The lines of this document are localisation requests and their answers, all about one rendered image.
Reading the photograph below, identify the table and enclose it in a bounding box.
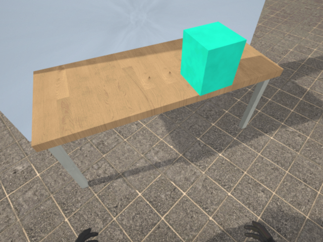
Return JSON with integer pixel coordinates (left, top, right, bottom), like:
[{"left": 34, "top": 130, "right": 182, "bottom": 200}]
[{"left": 31, "top": 38, "right": 284, "bottom": 189}]

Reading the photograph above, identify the robot right hand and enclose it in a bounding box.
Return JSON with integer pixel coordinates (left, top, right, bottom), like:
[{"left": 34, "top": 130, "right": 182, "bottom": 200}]
[{"left": 244, "top": 221, "right": 275, "bottom": 242}]

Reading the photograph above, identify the carton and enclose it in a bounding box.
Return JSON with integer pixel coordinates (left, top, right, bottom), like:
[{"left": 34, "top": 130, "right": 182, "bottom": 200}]
[{"left": 181, "top": 22, "right": 247, "bottom": 96}]

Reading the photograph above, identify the robot left hand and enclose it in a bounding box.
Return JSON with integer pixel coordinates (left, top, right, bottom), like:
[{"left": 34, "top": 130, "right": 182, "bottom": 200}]
[{"left": 75, "top": 228, "right": 98, "bottom": 242}]

